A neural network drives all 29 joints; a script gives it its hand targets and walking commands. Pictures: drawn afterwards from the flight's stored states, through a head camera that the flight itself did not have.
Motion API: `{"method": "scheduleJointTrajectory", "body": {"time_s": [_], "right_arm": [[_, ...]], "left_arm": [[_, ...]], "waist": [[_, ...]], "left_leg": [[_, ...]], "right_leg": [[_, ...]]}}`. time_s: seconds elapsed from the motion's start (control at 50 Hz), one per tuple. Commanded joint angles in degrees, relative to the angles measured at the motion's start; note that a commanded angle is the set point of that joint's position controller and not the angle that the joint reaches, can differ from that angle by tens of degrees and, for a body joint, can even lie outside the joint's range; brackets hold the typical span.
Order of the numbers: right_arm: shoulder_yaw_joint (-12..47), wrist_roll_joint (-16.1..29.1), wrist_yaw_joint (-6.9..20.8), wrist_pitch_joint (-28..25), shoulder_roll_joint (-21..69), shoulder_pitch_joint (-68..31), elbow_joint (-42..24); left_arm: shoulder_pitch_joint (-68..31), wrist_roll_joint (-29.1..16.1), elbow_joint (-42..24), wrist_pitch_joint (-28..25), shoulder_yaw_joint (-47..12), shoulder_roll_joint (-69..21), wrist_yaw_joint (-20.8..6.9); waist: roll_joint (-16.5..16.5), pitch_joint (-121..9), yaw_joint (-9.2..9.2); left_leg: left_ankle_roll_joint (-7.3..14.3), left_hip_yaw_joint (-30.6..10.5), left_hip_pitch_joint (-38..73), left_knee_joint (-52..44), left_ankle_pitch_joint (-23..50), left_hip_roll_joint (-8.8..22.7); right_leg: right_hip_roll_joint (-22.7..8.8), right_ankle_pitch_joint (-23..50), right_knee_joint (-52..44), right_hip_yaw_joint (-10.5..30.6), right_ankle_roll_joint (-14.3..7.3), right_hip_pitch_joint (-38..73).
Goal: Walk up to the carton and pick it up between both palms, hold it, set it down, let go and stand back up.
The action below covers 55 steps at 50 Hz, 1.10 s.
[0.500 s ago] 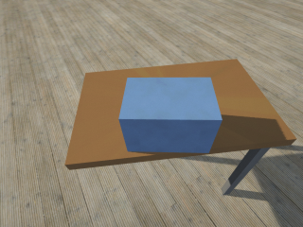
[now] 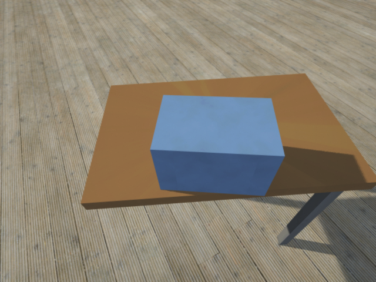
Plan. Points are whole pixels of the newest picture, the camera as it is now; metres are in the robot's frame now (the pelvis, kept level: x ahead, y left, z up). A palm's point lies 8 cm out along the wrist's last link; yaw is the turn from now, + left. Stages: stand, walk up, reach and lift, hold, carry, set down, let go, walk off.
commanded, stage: walk up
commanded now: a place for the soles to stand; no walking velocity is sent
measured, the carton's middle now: (213, 145) +0.43 -0.04 +0.01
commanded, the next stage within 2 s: reach and lift in 0.42 s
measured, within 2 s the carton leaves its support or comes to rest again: neither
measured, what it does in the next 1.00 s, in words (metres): shifts its weight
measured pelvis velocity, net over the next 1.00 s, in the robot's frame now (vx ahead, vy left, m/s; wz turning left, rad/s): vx -0.08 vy -0.01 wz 0.02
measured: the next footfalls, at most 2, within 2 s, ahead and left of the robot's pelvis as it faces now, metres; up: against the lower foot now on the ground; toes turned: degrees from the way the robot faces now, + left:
none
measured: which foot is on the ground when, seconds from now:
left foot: down 0.00-1.00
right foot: down 0.00-1.00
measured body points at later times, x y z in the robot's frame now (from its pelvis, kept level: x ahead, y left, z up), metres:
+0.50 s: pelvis -0.02 +0.00 -0.01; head +0.01 +0.00 +0.44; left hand +0.04 +0.28 -0.15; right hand +0.06 -0.26 -0.16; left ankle -0.05 +0.14 -0.74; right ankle -0.01 -0.08 -0.74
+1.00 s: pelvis -0.08 -0.01 -0.02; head -0.06 +0.02 +0.43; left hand +0.08 +0.27 -0.10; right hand +0.10 -0.23 -0.10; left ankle -0.05 +0.14 -0.74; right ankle -0.01 -0.08 -0.74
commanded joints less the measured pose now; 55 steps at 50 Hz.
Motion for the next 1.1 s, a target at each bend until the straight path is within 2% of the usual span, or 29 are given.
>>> {"method": "scheduleJointTrajectory", "body": {"time_s": [0.0,0.04,0.08,0.14,0.18,0.22,0.24,0.3,0.34,0.4,0.42,0.44,0.46,0.48,0.5,0.56,0.58,0.6,0.66,0.68,0.74,0.78,0.82,0.88,0.94,0.96,1.0,1.04,1.08], "right_arm": [[-0.86,-0.09,-0.49,-0.22,-5.99,3.77,-1.97],[-0.87,-0.06,-0.50,-0.14,-6.16,3.71,-2.06],[-0.92,-0.09,-0.56,-0.10,-6.21,3.66,-2.18],[-1.22,0.10,-0.64,-0.05,-7.18,3.28,-2.23],[-1.18,-0.03,-0.42,-0.14,-6.72,3.04,-2.35],[-1.42,0.29,-0.48,-0.21,-6.72,3.05,-2.49],[-1.28,0.27,-0.42,-0.21,-6.85,2.78,-2.38],[-1.62,0.40,-0.39,-0.21,-6.86,3.01,-2.44],[-1.39,0.34,-0.45,-0.24,-5.96,3.02,-2.39],[-1.54,0.37,-0.36,-0.18,-7.27,2.93,-2.57],[-11.38,-5.25,2.29,-3.53,-3.97,-43.58,-12.22],[-12.22,-7.33,4.12,-2.16,-5.55,-34.48,-9.28],[-11.80,-6.78,5.15,-0.36,-5.80,-31.60,-12.32],[-12.41,-6.16,5.95,1.94,-6.02,-28.66,-12.41],[-11.68,-4.63,6.31,2.94,-6.81,-25.92,-12.76],[-6.88,2.13,5.56,3.54,-9.07,-18.04,-6.90],[-4.19,4.80,5.11,3.70,-9.93,-16.29,-5.64],[-2.86,6.81,4.51,3.56,-11.52,-14.73,-5.11],[-0.36,9.34,2.97,4.62,-14.22,-14.15,-9.06],[0.19,9.19,2.70,4.41,-13.14,-14.47,-11.30],[-1.22,5.66,3.49,2.76,-8.93,-18.09,-19.78],[-3.04,2.54,4.30,2.10,-3.98,-20.29,-24.81],[-4.23,0.88,5.08,2.25,-0.19,-20.14,-29.81],[-7.21,0.53,5.19,3.15,0.70,-17.48,-31.19],[-11.57,0.28,5.17,2.61,-4.83,-15.15,-29.20],[-12.41,0.65,5.18,2.35,-6.47,-14.17,-28.12],[-12.04,0.89,4.72,2.06,-6.52,-14.13,-26.96],[-11.16,0.58,4.79,3.19,-7.32,-14.31,-28.51],[-9.99,-0.24,4.92,4.12,-7.88,-14.44,-32.19]], "left_arm": [[3.50,-0.09,-1.26,-0.03,1.31,8.21,0.26],[3.21,-0.23,-1.35,0.18,1.37,8.11,0.35],[3.73,-0.12,-1.29,0.32,1.42,8.38,0.31],[2.54,-0.28,-1.96,0.54,1.51,8.30,0.15],[2.64,-0.05,-1.97,0.38,1.36,8.30,0.17],[3.02,0.19,-2.29,0.29,1.39,8.52,0.09],[2.59,0.20,-1.96,0.43,1.35,8.13,0.06],[2.31,0.32,-2.51,0.19,1.54,8.58,-0.02],[2.21,0.17,-2.35,0.33,1.24,8.51,0.03],[2.08,0.10,-2.30,0.55,1.23,8.19,-0.04],[-44.30,-2.14,-26.26,11.55,3.46,13.83,-0.92],[-35.86,-2.25,-27.89,18.12,4.13,14.86,0.54],[-32.39,-2.69,-29.43,22.48,3.96,12.39,0.49],[-28.92,-2.92,-29.61,26.35,3.29,9.83,0.06],[-26.11,-0.71,-32.52,29.21,4.52,9.64,-0.13],[-15.43,4.33,-32.81,36.02,7.57,6.44,-2.02],[-10.44,5.14,-32.02,37.48,9.23,4.87,-2.93],[-4.81,6.52,-32.85,38.50,10.81,3.64,-3.87],[2.45,8.95,-36.60,39.30,12.56,2.96,-4.85],[2.50,9.51,-39.37,38.37,13.75,3.20,-4.43],[-4.80,8.29,-43.43,33.24,12.94,4.64,-2.64],[-12.78,7.23,-44.93,29.81,12.39,6.12,-1.44],[-18.82,5.36,-46.77,27.38,11.34,7.49,-0.64],[-21.98,2.94,-50.11,26.34,8.26,7.56,0.24],[-18.38,0.92,-53.78,26.21,4.70,4.20,1.77],[-15.93,1.13,-51.94,26.49,5.04,4.18,1.68],[-12.02,0.52,-48.82,26.71,5.21,4.69,0.80],[-9.07,-0.05,-44.84,26.83,5.57,2.70,0.31],[-6.90,0.51,-42.58,26.24,7.23,2.17,0.26]], "waist": [[-1.77,-2.39,0.17],[-0.41,0.51,-0.10],[-1.71,0.23,-0.12],[1.22,2.17,-0.24],[-0.14,1.53,-0.04],[1.96,0.27,-0.27],[0.05,1.56,-0.15],[1.80,-0.37,-0.70],[0.23,0.02,-0.50],[2.50,0.84,-0.01],[2.24,-2.93,-3.66],[-0.96,2.20,-3.06],[-4.09,-2.35,-3.59],[-3.25,-6.91,-3.57],[-1.90,-11.24,-1.73],[2.22,-18.19,-1.85],[2.17,-17.85,-1.63],[0.76,-18.51,-1.15],[-2.75,-10.00,-0.96],[-2.92,-6.72,0.46],[-5.36,0.76,2.20],[-5.81,3.49,2.33],[-5.83,1.13,1.83],[-0.63,-4.97,0.06],[10.14,-6.71,-3.02],[10.96,-7.10,-2.99],[8.21,-7.34,-2.57],[5.79,-2.83,-0.80],[3.83,0.70,0.85]], "left_leg": [[3.54,-1.89,-6.82,-0.66,17.24,3.59],[3.61,-2.44,-7.80,-0.84,17.06,3.84],[3.85,-2.77,-7.45,-0.77,17.52,4.16],[3.87,-3.36,-7.58,-1.86,15.72,4.27],[4.09,-3.98,-7.31,-1.74,17.56,4.40],[4.39,-4.36,-6.89,-2.01,16.31,4.26],[4.41,-5.21,-7.56,-2.40,15.84,4.67],[4.20,-4.26,-6.63,-1.91,17.41,4.11],[4.23,-5.10,-6.07,-1.96,17.45,4.22],[4.51,-6.34,-7.98,-3.14,15.14,4.56],[-0.78,4.48,-27.24,8.12,4.79,3.53],[-0.55,7.28,-35.02,9.40,-4.91,3.52],[-0.26,8.18,-34.75,8.46,-6.31,3.65],[-0.88,8.06,-32.46,9.56,-5.45,3.40],[-1.76,8.30,-29.88,11.42,-0.31,3.69],[-4.12,7.92,-17.11,15.63,19.94,2.89],[-4.69,7.27,-12.79,15.61,28.63,2.14],[-5.14,7.01,-9.65,14.61,31.52,1.74],[-4.23,7.72,-9.99,6.69,24.99,0.39],[-3.37,8.40,-10.99,3.79,22.21,-0.03],[-0.90,10.30,-16.15,0.24,7.23,0.06],[0.69,10.97,-19.09,0.72,-0.99,0.36],[2.03,11.44,-20.56,2.58,-4.69,1.17],[2.03,10.74,-20.77,4.04,-9.43,2.50],[1.83,7.11,-26.28,-3.12,-14.14,6.06],[1.77,7.06,-26.97,-4.24,-11.31,6.47],[1.90,6.97,-26.99,-5.01,-10.64,6.04],[3.55,5.04,-33.41,-10.63,-24.07,7.12],[4.99,6.22,-40.31,-13.15,-19.74,6.75]], "right_leg": [[-8.55,18.14,-3.25,7.97,-1.89,8.34],[-8.73,18.17,-3.30,7.97,-2.14,7.23],[-8.40,17.52,-3.02,7.14,-1.61,6.33],[-8.01,12.62,-3.32,6.51,-1.34,3.95],[-7.70,14.33,-2.92,6.23,-0.99,4.59],[-7.98,11.42,-3.08,6.39,-0.85,4.50],[-7.74,11.02,-3.18,6.29,-0.67,4.77],[-8.04,12.43,-3.00,6.20,-0.98,5.30],[-8.20,12.76,-2.96,6.08,-0.93,5.46],[-7.53,8.73,-2.64,6.07,-0.86,4.67],[-5.32,-3.55,10.49,4.10,0.59,-6.37],[-6.46,-8.31,12.07,4.36,1.63,-2.18],[-6.61,-8.30,11.78,4.44,2.39,2.06],[-7.50,-4.37,12.36,6.00,2.71,4.55],[-6.97,3.32,13.62,5.24,2.47,4.56],[-4.76,25.01,16.33,1.77,2.08,1.88],[-3.89,32.06,15.96,0.82,1.93,2.43],[-2.98,35.45,14.19,0.80,1.99,6.02],[-2.56,35.76,6.18,2.84,3.08,15.89],[-2.42,32.77,4.25,3.56,3.15,17.17],[-3.29,7.58,-1.52,6.43,3.71,12.24],[-5.79,-11.03,-4.82,10.00,4.24,6.61],[-8.13,-22.62,-5.95,13.06,4.17,3.49],[-8.61,-23.46,-3.06,14.21,2.55,4.01],[-2.95,-0.44,7.00,5.52,2.00,11.13],[-1.86,4.73,8.11,4.06,2.35,14.48],[-1.10,3.87,7.06,3.45,3.06,17.80],[0.28,-3.41,6.75,3.32,3.51,26.08],[1.22,-0.04,7.37,3.22,4.05,33.12]]}}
